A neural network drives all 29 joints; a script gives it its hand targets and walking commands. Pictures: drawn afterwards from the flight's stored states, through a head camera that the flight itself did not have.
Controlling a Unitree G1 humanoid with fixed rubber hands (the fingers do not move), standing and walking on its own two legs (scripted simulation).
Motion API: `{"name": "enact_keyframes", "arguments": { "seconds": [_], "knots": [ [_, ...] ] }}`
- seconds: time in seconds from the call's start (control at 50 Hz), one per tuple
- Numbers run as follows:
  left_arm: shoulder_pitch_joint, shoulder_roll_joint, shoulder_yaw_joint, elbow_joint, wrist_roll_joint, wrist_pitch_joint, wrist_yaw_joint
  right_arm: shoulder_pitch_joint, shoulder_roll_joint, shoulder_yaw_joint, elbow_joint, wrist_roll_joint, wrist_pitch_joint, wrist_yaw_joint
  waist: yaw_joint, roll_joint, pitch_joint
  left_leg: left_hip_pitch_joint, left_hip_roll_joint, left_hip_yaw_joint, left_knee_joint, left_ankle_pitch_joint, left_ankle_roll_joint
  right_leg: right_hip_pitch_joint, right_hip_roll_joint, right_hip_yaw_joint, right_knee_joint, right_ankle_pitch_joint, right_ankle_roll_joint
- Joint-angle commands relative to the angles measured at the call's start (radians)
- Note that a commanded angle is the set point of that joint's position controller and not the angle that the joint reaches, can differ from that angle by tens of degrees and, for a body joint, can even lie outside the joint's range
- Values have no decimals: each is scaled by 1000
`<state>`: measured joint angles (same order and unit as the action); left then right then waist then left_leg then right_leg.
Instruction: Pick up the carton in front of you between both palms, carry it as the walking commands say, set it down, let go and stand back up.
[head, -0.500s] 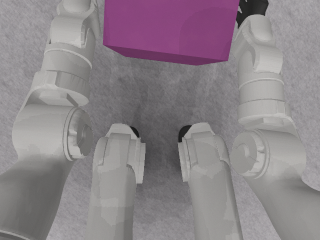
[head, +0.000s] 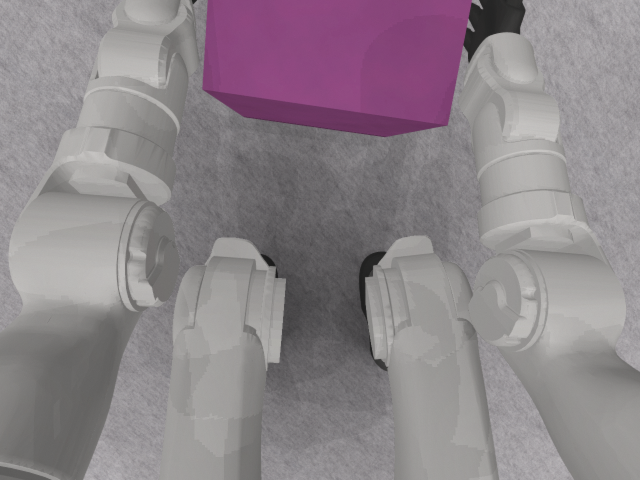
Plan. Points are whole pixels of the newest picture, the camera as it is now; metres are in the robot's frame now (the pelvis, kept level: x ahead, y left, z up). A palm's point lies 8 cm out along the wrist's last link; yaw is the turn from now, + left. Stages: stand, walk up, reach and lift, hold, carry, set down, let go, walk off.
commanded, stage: set down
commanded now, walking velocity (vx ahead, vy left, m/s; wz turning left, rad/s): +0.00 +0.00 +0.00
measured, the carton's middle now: (332, 26) +0.54 +0.00 -0.25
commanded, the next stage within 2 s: let go in 1.96 s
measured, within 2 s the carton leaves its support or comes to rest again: neither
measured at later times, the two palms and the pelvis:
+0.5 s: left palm out of the picture +0.55 +0.15 -0.18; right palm (497, 28) +0.52 -0.16 -0.18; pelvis +0.00 +0.00 -0.01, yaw +0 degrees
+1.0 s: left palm out of the picture +0.58 +0.18 -0.17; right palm (547, 18) +0.53 -0.20 -0.17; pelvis -0.01 +0.00 -0.02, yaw -1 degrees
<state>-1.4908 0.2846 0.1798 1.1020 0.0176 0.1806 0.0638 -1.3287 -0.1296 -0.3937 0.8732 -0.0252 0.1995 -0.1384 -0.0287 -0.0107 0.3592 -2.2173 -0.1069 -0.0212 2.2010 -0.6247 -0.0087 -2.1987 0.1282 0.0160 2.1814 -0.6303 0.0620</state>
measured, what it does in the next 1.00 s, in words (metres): stands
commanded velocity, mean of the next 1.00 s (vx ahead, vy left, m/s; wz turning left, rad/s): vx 0.00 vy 0.00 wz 0.00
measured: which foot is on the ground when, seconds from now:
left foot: down 0.00-1.00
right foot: down 0.00-1.00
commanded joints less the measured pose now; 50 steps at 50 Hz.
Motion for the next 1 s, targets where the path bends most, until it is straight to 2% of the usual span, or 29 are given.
{"name": "enact_keyframes", "arguments": {
  "seconds": [0.0, 0.04, 0.08, 0.1, 0.12, 0.14, 0.18, 0.2, 0.28, 0.3, 0.32, 0.34, 0.4, 0.48, 0.5, 0.52, 0.56, 0.58, 0.6, 0.62, 0.64, 0.68, 0.72, 0.82, 0.84, 0.92, 0.94, 0.96, 0.98],
  "knots": [
    [-560, -743, -234, -99, -92, -47, -203, -683, 755, 372, -99, 104, -46, 232, -23, -15, -1002, 435, -13, 22, -144, 329, 33, 464, -1, -81, -113, 367, -15],
    [-530, -767, -224, -85, -54, -40, -211, -668, 712, 334, -35, 94, -47, 228, 30, 100, -966, 474, -9, 46, -134, 321, 20, 402, 9, -59, -112, 326, -25],
    [-472, -772, -178, -42, -45, -28, -233, -641, 719, 338, -49, 55, -35, 239, -9, -9, -920, 424, -14, 12, -144, 340, 40, 434, 13, -66, -116, 366, -27],
    [-473, -791, -216, -25, -57, -19, -243, -641, 703, 279, -7, 38, -25, 253, 8, 50, -946, 467, -13, 24, -132, 336, 29, 423, 5, -55, -116, 326, -43],
    [-507, -752, -172, -16, -31, -20, -246, -631, 737, 272, 16, 23, -24, 257, -56, 12, -878, 415, -3, 2, -118, 292, 34, 375, 5, -74, -96, 302, -31],
    [-469, -807, -169, -45, -45, -24, -249, -631, 701, 297, -12, 38, -37, 258, -16, 43, -919, 394, -25, 24, -147, 291, 26, 418, 14, -84, -102, 319, -34],
    [-443, -799, -149, 6, 2, -11, -254, -612, 690, 260, -18, 18, -32, 268, -40, 54, -835, 353, -10, 5, -150, 303, 32, 390, 12, -68, -105, 352, -39],
    [-432, -732, -140, -37, -12, -15, -254, -613, 710, 243, 28, 11, -17, 272, 4, 17, -808, 404, -20, -7, -151, 299, 48, 305, -1, -85, -91, 273, -36],
    [-436, -721, -97, 44, 21, 14, -260, -545, 660, 196, 53, -34, -4, 279, -42, 60, -810, 385, -17, 4, -153, 232, 38, 336, -1, -83, -107, 240, -54],
    [-383, -729, -78, 44, 34, 10, -261, -539, 669, 199, 38, -17, -7, 277, 14, 59, -763, 349, -20, 17, -148, 220, 39, 267, 8, -73, -102, 209, -50],
    [-378, -699, -125, 27, 44, 10, -259, -554, 640, 189, 53, -39, -7, 285, -45, 37, -721, 381, -16, -13, -162, 238, 40, 276, 3, -88, -113, 225, -46],
    [-394, -723, -93, 88, 48, 18, -260, -532, 663, 174, 111, -44, 0, 283, -5, 81, -688, 390, 0, -1, -152, 232, 26, 285, 1, -51, -115, 221, -53],
    [-361, -654, -102, 55, 47, 14, -258, -471, 639, 119, 78, -63, -6, 282, -51, 53, -722, 352, -8, -28, -143, 243, 39, 272, -4, -80, -74, 262, -41],
    [-331, -609, -26, 70, 98, 12, -264, -518, 559, 132, 86, -77, -9, 271, 0, 20, -646, 324, 0, -12, -151, 242, 41, 265, 4, -45, -111, 221, -40],
    [-314, -497, -11, 77, 111, 7, -244, -462, 533, 127, 102, -62, -6, 268, 54, 10, -654, 338, 7, -8, -160, 237, 40, 281, -12, -44, -101, 242, -21],
    [-308, -486, -9, 102, 92, 8, -238, -429, 478, 70, 119, -101, -16, 257, -49, -6, -664, 313, 9, -25, -142, 228, 41, 342, -21, -64, -80, 254, -33],
    [-333, -334, 39, 63, 129, -7, -218, -403, 309, 23, 121, -98, -40, 212, -21, 57, -673, 378, 23, -18, -147, 229, 38, 285, -18, -55, -97, 205, -33],
    [-275, -250, 50, 87, 114, -8, -200, -340, 267, 20, 130, -76, -42, 200, 1, 12, -670, 427, 13, -3, -148, 213, 40, 306, -14, -63, -102, 203, -20],
    [-243, -83, 35, 98, 111, -19, -159, -297, 33, -114, 154, -138, -62, 155, -92, 121, -650, 424, 42, -39, -155, 208, 22, 242, -28, -72, -98, 199, -31],
    [-239, 190, 99, -3, 120, -67, -99, -261, -198, -84, 145, -96, -87, 95, 19, 59, -715, 434, 41, 5, -169, 217, 7, 331, -49, -56, -99, 230, -8],
    [-313, 257, 54, 7, 44, -85, -52, -316, -233, -44, 120, -65, -123, 58, -61, 18, -804, 479, 47, -31, -149, 292, 4, 366, -55, -73, -83, 300, -6],
    [-347, 318, 36, 68, -19, -104, -22, -373, -247, 48, 144, 56, -137, 30, 16, 56, -876, 479, 58, -17, -113, 336, -4, 372, -69, -47, -72, 351, -13],
    [-377, 293, -67, 20, -110, -121, -8, -384, -293, 83, 108, 90, -155, 21, -68, 63, -978, 538, 61, -48, -106, 398, 0, 405, -78, -71, -46, 427, -9],
    [-406, 322, -183, 2, -240, -120, -15, -339, -342, 168, 161, 231, -161, 11, -90, 129, -1182, 619, 104, -31, -88, 431, -11, 540, -86, -47, -56, 507, -38],
    [-391, 274, -168, 19, -280, -119, -22, -442, -339, 213, 68, 256, -156, 8, -26, 76, -1199, 604, 86, -19, -76, 465, 2, 540, -101, -48, -61, 500, -23],
    [-390, 347, -193, -32, -268, -105, -15, -333, -312, 173, 87, 226, -142, -3, -88, 102, -1303, 623, 88, -8, -112, 406, -6, 649, -95, -65, -94, 499, -35],
    [-388, 315, -180, -30, -257, -92, -17, -369, -338, 168, 22, 221, -135, -9, -78, 108, -1343, 724, 83, -9, -106, 447, 8, 576, -86, -67, -119, 466, -37],
    [-377, 347, -161, 22, -233, -89, -12, -402, -288, 249, 37, 259, -116, -12, 34, 74, -1359, 693, 65, 27, -119, 432, 11, 659, -71, -42, -140, 465, -27],
    [-328, 365, -128, -34, -222, -95, -1, -334, -254, 227, 32, 282, -104, -21, -8, 66, -1417, 655, 82, 28, -134, 402, 6, 724, -74, -55, -141, 487, -26]
  ]
}}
